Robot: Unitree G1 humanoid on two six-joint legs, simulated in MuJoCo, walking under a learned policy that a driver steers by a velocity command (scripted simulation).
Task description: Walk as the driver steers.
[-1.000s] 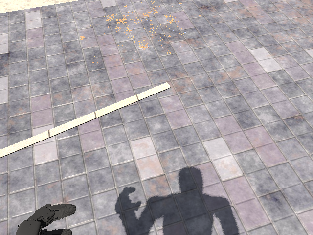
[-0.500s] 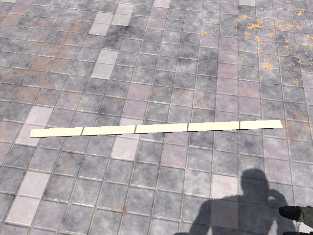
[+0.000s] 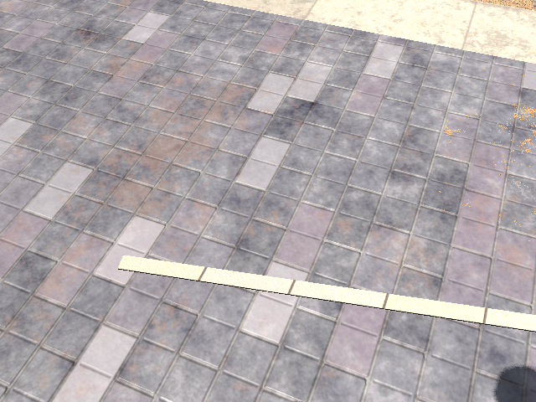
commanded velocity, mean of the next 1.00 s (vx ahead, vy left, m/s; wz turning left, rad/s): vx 0.01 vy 0.00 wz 0.30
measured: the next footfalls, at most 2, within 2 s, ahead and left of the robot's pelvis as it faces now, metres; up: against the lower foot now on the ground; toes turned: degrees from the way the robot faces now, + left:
left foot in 0.32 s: +0.02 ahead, +0.14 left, +0.00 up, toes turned +13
right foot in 0.72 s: +0.08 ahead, -0.09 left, +0.00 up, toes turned +15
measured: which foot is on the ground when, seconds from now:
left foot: up 0.00-0.30, down 0.32-1.00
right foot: down 0.00-0.32, up 0.34-0.70, down 0.72-1.00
